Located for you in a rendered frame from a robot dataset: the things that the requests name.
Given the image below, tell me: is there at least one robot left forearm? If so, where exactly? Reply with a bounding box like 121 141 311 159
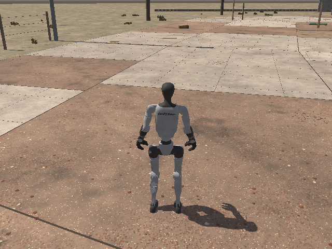
137 125 147 142

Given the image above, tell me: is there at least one left robot upper arm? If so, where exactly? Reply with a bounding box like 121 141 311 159
142 104 156 132

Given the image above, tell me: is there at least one right robot upper arm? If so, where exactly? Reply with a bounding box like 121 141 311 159
178 105 191 134

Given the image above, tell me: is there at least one robot left hand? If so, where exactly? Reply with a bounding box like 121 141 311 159
136 140 148 150

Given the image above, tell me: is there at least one humanoid robot torso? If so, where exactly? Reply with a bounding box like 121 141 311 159
155 103 179 156

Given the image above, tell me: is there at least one robot right hand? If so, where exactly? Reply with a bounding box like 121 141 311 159
185 141 196 151

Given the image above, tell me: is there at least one robot right forearm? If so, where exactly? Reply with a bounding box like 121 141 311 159
186 126 196 143

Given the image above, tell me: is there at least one robot right foot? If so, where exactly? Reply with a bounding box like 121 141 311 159
174 201 182 214

